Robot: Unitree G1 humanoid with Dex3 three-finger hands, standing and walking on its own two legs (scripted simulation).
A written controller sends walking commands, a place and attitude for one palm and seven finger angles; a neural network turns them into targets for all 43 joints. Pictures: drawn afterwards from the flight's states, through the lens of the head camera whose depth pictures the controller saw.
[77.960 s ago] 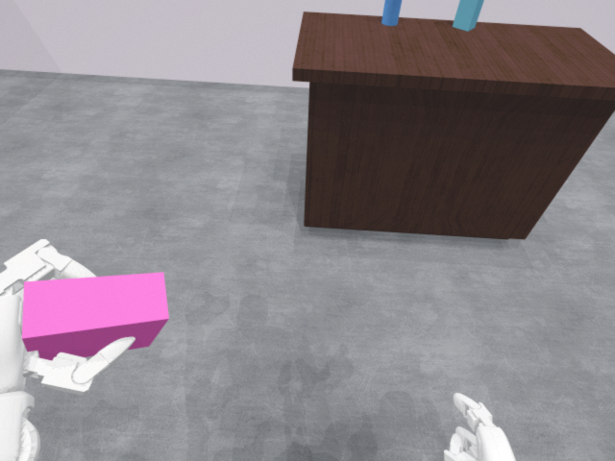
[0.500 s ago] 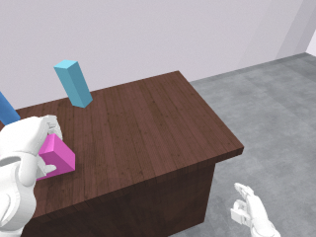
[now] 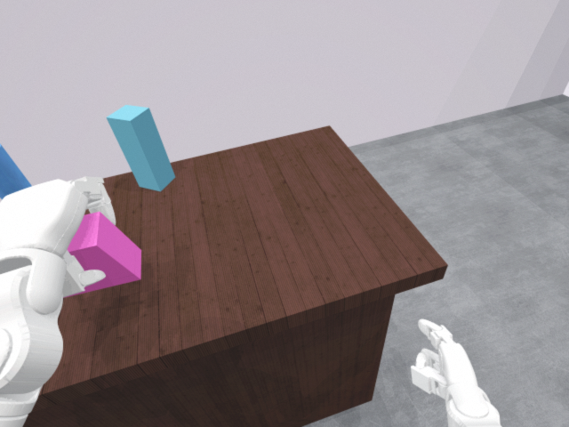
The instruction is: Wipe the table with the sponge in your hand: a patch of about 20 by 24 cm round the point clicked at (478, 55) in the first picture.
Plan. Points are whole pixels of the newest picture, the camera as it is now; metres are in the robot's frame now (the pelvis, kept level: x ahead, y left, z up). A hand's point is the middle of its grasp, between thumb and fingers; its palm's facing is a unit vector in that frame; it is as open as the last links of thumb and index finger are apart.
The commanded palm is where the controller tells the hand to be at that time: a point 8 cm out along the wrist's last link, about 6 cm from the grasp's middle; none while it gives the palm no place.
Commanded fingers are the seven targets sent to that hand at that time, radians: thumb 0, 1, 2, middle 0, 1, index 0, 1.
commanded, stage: lift the sponge slowly off the table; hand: left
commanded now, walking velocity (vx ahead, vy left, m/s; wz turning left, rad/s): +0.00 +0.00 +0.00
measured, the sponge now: (85, 263) +0.23 +0.31 +0.15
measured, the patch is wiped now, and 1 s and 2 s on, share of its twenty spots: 1.00 1.00 1.00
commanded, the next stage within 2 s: bring the sponge back beside the body in 0.14 s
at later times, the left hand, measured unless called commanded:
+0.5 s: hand (70, 244) +0.22 +0.30 +0.20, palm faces +0.25 -0.07 -0.97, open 9.0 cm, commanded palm +0.17 +0.30 +0.27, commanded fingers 0.00 0.10 1.30 -1.20 -1.60 -1.20 -1.60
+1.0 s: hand (72, 253) +0.22 +0.29 +0.20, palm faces +0.27 -0.11 -0.96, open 9.0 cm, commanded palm +0.17 +0.29 +0.26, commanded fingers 0.00 0.10 1.30 -1.20 -1.60 -1.20 -1.60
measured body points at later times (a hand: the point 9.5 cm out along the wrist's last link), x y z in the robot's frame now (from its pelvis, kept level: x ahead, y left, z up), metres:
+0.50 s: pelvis +0.00 +0.00 +0.00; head -0.02 -0.04 +0.45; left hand +0.21 +0.30 +0.25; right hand +0.27 -0.18 -0.07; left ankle +0.02 +0.11 -0.74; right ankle +0.03 -0.09 -0.74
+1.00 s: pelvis +0.00 +0.00 +0.00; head -0.03 -0.04 +0.45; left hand +0.20 +0.30 +0.25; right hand +0.26 -0.18 -0.06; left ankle +0.02 +0.11 -0.74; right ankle +0.03 -0.09 -0.74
